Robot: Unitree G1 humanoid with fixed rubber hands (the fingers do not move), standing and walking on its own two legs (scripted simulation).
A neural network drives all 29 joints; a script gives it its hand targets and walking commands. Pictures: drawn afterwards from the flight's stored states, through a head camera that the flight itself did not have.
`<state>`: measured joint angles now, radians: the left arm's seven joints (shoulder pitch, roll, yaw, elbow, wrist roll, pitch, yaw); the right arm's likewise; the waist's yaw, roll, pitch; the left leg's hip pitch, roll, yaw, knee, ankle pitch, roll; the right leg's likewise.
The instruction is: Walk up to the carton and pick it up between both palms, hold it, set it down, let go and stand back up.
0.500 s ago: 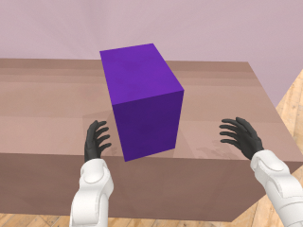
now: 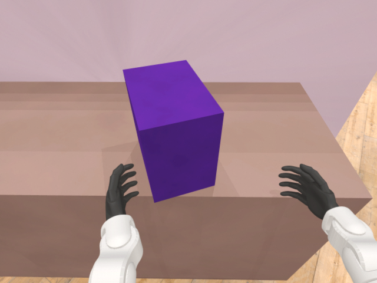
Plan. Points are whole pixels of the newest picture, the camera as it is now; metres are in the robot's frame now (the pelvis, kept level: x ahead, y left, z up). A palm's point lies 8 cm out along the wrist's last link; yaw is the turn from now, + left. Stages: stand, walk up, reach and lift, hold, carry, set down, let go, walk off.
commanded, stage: set down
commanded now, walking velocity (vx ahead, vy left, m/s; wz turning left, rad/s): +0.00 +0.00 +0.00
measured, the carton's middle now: (170, 129) +0.47 +0.08 +0.08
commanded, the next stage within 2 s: none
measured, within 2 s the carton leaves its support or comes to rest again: neither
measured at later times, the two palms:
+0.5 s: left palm (115, 223) +0.22 +0.17 +0.07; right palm (329, 227) +0.23 -0.24 +0.05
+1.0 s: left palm (105, 235) +0.21 +0.20 +0.02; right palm (315, 236) +0.22 -0.22 +0.02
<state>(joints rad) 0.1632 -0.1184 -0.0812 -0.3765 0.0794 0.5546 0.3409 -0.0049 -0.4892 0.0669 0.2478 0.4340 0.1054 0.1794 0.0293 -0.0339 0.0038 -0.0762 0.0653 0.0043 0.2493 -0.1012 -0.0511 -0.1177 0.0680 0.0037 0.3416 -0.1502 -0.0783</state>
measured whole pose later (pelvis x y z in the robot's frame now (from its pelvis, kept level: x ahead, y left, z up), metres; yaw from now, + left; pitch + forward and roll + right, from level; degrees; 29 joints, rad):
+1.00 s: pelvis +0.03 +0.02 +0.00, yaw -1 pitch -3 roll +1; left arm 0.37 -0.02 -0.01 -0.12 0.08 0.28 0.19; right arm 0.28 -0.42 0.04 0.15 0.35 0.03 0.18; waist 0.00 -0.02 0.01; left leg -0.05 0.05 0.03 0.23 -0.13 -0.04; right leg -0.08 0.06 0.03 0.30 -0.16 -0.06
